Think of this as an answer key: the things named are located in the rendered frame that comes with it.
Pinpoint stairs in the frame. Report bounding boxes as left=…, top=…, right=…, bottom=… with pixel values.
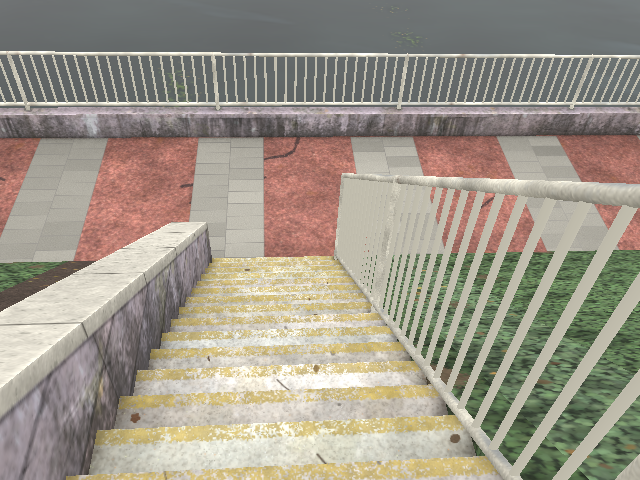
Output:
left=66, top=256, right=503, bottom=480

